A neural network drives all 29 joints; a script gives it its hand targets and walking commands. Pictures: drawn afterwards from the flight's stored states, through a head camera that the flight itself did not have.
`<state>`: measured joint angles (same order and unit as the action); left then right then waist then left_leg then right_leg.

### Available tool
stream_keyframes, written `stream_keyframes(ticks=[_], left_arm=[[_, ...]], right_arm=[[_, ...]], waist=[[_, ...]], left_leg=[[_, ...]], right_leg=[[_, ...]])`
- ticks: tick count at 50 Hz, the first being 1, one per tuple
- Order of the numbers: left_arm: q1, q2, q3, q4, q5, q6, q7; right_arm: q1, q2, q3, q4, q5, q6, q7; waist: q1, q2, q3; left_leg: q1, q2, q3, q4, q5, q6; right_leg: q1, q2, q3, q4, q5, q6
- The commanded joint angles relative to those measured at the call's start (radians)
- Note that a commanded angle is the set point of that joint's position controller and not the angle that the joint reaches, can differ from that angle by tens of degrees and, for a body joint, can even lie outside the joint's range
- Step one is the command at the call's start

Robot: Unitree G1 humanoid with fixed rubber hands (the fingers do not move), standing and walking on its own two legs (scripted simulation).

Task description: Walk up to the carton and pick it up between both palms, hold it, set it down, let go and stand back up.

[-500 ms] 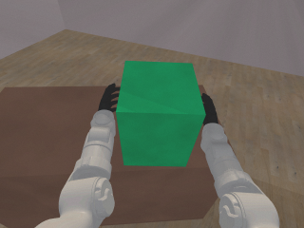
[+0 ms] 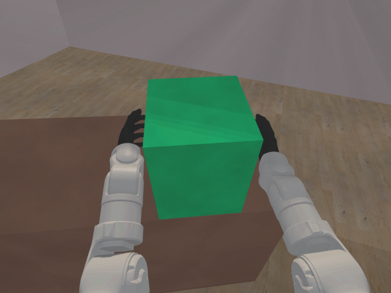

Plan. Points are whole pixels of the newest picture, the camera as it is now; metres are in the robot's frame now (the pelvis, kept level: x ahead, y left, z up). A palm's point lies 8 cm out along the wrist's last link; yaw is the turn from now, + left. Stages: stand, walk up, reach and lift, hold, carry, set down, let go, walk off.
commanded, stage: reach and lift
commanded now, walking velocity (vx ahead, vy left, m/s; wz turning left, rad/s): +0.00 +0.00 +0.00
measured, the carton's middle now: (197, 149) +0.41 -0.01 +0.11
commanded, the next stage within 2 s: hold in 1.22 s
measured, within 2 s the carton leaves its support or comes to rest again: neither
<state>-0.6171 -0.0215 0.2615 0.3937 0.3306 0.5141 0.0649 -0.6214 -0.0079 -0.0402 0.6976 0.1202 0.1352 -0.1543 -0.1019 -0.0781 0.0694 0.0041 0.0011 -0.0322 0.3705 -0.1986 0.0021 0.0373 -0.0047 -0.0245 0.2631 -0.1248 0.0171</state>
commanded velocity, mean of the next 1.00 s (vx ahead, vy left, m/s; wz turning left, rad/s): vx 0.00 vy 0.00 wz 0.00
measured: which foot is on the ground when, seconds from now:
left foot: down 0.00-1.00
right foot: down 0.00-1.00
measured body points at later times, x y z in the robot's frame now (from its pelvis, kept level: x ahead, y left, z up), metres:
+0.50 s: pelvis +0.01 -0.02 +0.00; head -0.03 +0.02 +0.45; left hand +0.41 +0.15 +0.18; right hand +0.39 -0.15 +0.18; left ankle +0.02 +0.11 -0.75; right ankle +0.03 -0.13 -0.75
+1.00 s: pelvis -0.01 -0.01 +0.00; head -0.06 +0.02 +0.45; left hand +0.38 +0.15 +0.21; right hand +0.37 -0.15 +0.21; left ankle +0.02 +0.11 -0.75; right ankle +0.03 -0.13 -0.75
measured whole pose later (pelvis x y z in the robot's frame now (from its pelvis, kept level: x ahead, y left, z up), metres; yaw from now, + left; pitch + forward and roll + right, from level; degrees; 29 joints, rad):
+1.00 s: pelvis -0.01 -0.01 +0.00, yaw +0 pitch -10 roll -1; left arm -0.69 -0.03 0.35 0.23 0.38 0.70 -0.01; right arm -0.72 -0.02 -0.02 0.55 0.17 0.32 -0.20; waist -0.10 -0.05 0.04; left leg 0.01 0.01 -0.03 0.34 -0.18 0.00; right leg 0.03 0.00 -0.02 0.26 -0.11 0.01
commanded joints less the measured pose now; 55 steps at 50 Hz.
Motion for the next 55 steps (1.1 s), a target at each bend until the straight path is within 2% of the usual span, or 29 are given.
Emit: stream_keyframes(ticks=[1,3,4,6,8,9,10,12,15,16,17,18,22,24,25,26,29,31,32,34,38,40,41,43,44,47,49,51,55], left_arm=[[-0.753,-0.652,-0.489,-0.135,-0.189,-0.079,-0.168],[-0.738,-0.65,-0.456,-0.099,-0.174,-0.067,-0.161],[-0.722,-0.636,-0.409,-0.054,-0.157,-0.055,-0.163],[-0.721,-0.601,-0.331,0.028,-0.113,-0.023,-0.173],[-0.648,-0.577,-0.278,0.076,-0.102,0.002,-0.196],[-0.661,-0.558,-0.27,0.031,-0.085,0.001,-0.205],[-0.668,-0.56,-0.251,0.018,-0.09,0.003,-0.21],[-0.674,-0.55,-0.251,-0.026,-0.095,0.018,-0.223],[-0.651,-0.54,-0.237,-0.067,-0.077,0.032,-0.245],[-0.622,-0.536,-0.251,-0.051,-0.073,0.043,-0.257],[-0.621,-0.547,-0.251,-0.069,-0.082,0.051,-0.262],[-0.627,-0.548,-0.278,-0.105,-0.083,0.056,-0.268],[-0.699,-0.573,-0.413,-0.258,-0.136,0.042,-0.271],[-0.679,-0.585,-0.462,-0.27,-0.154,0.041,-0.258],[-0.675,-0.597,-0.485,-0.277,-0.158,0.037,-0.25],[-0.684,-0.59,-0.513,-0.355,-0.188,0.029,-0.243],[-0.644,-0.631,-0.554,-0.38,-0.195,0.037,-0.217],[-0.587,-0.606,-0.537,-0.374,-0.177,0.06,-0.213],[-0.548,-0.61,-0.511,-0.369,-0.165,0.075,-0.209],[-0.521,-0.58,-0.466,-0.329,-0.126,0.111,-0.219],[-0.534,-0.544,-0.375,-0.287,-0.091,0.154,-0.248],[-0.583,-0.555,-0.369,-0.299,-0.086,0.156,-0.259],[-0.584,-0.551,-0.367,-0.303,-0.091,0.148,-0.266],[-0.652,-0.58,-0.376,-0.294,-0.094,0.141,-0.261],[-0.704,-0.604,-0.394,-0.279,-0.121,0.132,-0.259],[-0.769,-0.6,-0.401,-0.239,-0.13,0.109,-0.233],[-0.823,-0.605,-0.379,-0.159,-0.131,0.106,-0.229],[-0.812,-0.595,-0.345,-0.091,-0.134,0.104,-0.227],[-0.784,-0.581,-0.309,-0.017,-0.117,0.108,-0.234]], right_arm=[[-0.921,0.553,0.26,-0.383,0.024,-0.071,0.131],[-0.91,0.555,0.233,-0.352,0.012,-0.052,0.137],[-0.931,0.571,0.226,-0.311,0.018,-0.037,0.14],[-0.924,0.527,0.196,-0.223,0.004,-0.011,0.145],[-0.889,0.513,0.176,-0.21,0.004,0.0,0.141],[-0.861,0.516,0.205,-0.218,0.005,0.003,0.133],[-0.881,0.515,0.208,-0.242,0.016,0.004,0.125],[-0.895,0.527,0.25,-0.279,0.038,0.015,0.106],[-0.843,0.529,0.275,-0.285,0.053,0.03,0.078],[-0.823,0.518,0.236,-0.243,0.044,0.037,0.067],[-0.814,0.511,0.249,-0.259,0.065,0.041,0.062],[-0.78,0.509,0.244,-0.248,0.059,0.047,0.058],[-0.791,0.526,0.301,-0.355,0.104,0.044,0.053],[-0.808,0.529,0.329,-0.432,0.126,0.031,0.046],[-0.817,0.525,0.331,-0.457,0.116,0.027,0.041],[-0.81,0.545,0.367,-0.502,0.142,0.024,0.042],[-0.788,0.538,0.414,-0.537,0.171,0.042,0.04],[-0.75,0.526,0.398,-0.529,0.172,0.064,0.043],[-0.73,0.506,0.409,-0.507,0.184,0.079,0.042],[-0.691,0.468,0.383,-0.441,0.172,0.109,0.043],[-0.755,0.502,0.399,-0.469,0.167,0.133,0.041],[-0.793,0.512,0.4,-0.474,0.16,0.14,0.035],[-0.802,0.536,0.404,-0.484,0.168,0.137,0.035],[-0.864,0.555,0.374,-0.48,0.147,0.127,0.043],[-0.914,0.565,0.382,-0.504,0.131,0.118,0.057],[-0.939,0.566,0.315,-0.43,0.113,0.102,0.08],[-0.946,0.529,0.24,-0.345,0.064,0.1,0.092],[-0.943,0.511,0.191,-0.276,0.033,0.094,0.099],[-0.932,0.478,0.148,-0.188,0.026,0.103,0.094]], waist=[[-0.004,0.14,-0.454],[0.006,0.138,-0.443],[0.034,0.102,-0.399],[0.034,0.088,-0.312],[0.049,0.065,-0.311],[0.036,0.046,-0.32],[0.053,0.031,-0.37],[0.027,-0.008,-0.438],[0.019,0.006,-0.431],[-0.015,0.045,-0.374],[-0.002,0.045,-0.361],[-0.022,0.059,-0.361],[-0.069,0.131,-0.47],[-0.063,0.165,-0.476],[-0.083,0.16,-0.494],[-0.066,0.171,-0.513],[-0.061,0.222,-0.512],[-0.077,0.203,-0.496],[-0.055,0.202,-0.462],[-0.043,0.162,-0.349],[0.0,0.05,-0.291],[-0.005,0.047,-0.315],[0.017,0.032,-0.343],[0.005,0.075,-0.344],[0.027,0.057,-0.382],[0.003,0.078,-0.399],[-0.006,0.123,-0.375],[-0.003,0.081,-0.345],[-0.016,0.128,-0.33]], left_leg=[[0.021,-0.039,0.03,-0.06,0.109,-0.055],[-0.011,-0.039,0.044,-0.09,0.051,-0.044],[-0.054,-0.027,0.038,-0.103,-0.01,-0.021],[-0.1,-0.026,0.053,-0.14,-0.094,-0.007],[-0.104,-0.029,0.053,-0.14,-0.068,0.014],[-0.057,-0.034,0.066,-0.133,0.003,0.005],[-0.038,-0.036,0.066,-0.126,0.032,0.007],[0.023,-0.048,0.072,-0.085,0.128,0.003],[0.053,-0.06,0.068,-0.07,0.191,0.002],[0.051,-0.061,0.076,-0.079,0.172,-0.008],[0.053,-0.055,0.064,-0.073,0.203,-0.014],[0.057,-0.052,0.065,-0.066,0.215,-0.023],[0.124,-0.052,0.047,-0.022,0.36,-0.068],[0.103,-0.056,0.029,0.007,0.41,-0.072],[0.127,-0.062,0.026,0.016,0.398,-0.076],[0.132,-0.058,0.014,0.025,0.436,-0.079],[0.141,-0.051,0.001,0.042,0.503,-0.088],[0.157,-0.04,-0.006,0.043,0.529,-0.095],[0.135,-0.032,0.003,0.035,0.537,-0.098],[0.094,-0.029,0.004,-0.003,0.47,-0.086],[0.075,-0.038,0.038,-0.043,0.339,-0.046],[0.099,-0.041,0.045,-0.047,0.331,-0.04],[0.076,-0.038,0.031,-0.056,0.315,-0.033],[0.064,-0.039,0.044,-0.07,0.246,-0.04],[0.054,-0.031,0.042,-0.078,0.208,-0.03],[0.034,-0.025,0.053,-0.084,0.132,-0.023],[-0.04,-0.019,0.047,-0.133,-0.041,-0.014],[-0.068,-0.017,0.044,-0.145,-0.082,-0.002],[-0.085,-0.027,0.07,-0.144,-0.06,-0.009]], right_leg=[[-0.009,0.046,-0.062,-0.025,-0.009,-0.012],[-0.005,0.033,-0.054,-0.017,-0.025,-0.011],[-0.019,0.033,-0.051,-0.026,-0.084,-0.011],[-0.002,0.024,-0.054,-0.037,-0.134,0.0],[0.028,0.032,-0.04,-0.034,-0.091,0.004],[0.032,0.029,-0.046,-0.035,-0.026,0.009],[0.046,0.036,-0.046,-0.028,-0.001,0.011],[0.1,0.038,-0.044,-0.016,0.136,0.02],[0.136,0.037,-0.044,-0.013,0.25,0.029],[0.094,0.031,-0.041,-0.02,0.22,0.035],[0.106,0.043,-0.059,-0.016,0.229,0.039],[0.12,0.047,-0.056,-0.014,0.226,0.032],[0.146,0.056,-0.07,0.006,0.308,0.023],[0.143,0.045,-0.055,0.027,0.356,0.03],[0.135,0.049,-0.063,0.02,0.348,0.023],[0.148,0.05,-0.062,0.036,0.393,0.025],[0.121,0.057,-0.057,0.04,0.407,0.028],[0.116,0.066,-0.066,0.03,0.388,0.021],[0.111,0.066,-0.051,0.021,0.376,0.012],[0.106,0.064,-0.053,0.004,0.33,0.012],[0.12,0.062,-0.049,-0.02,0.267,0.02],[0.115,0.059,-0.056,-0.017,0.263,0.02],[0.127,0.062,-0.055,-0.017,0.289,0.027],[0.085,0.056,-0.057,-0.023,0.176,0.02],[0.078,0.067,-0.073,-0.034,0.105,0.018],[0.046,0.062,-0.073,-0.039,0.015,0.004],[0.027,0.061,-0.059,-0.035,-0.099,0.001],[0.033,0.056,-0.064,-0.031,-0.112,0.014],[0.036,0.038,-0.048,-0.04,-0.112,0.018]])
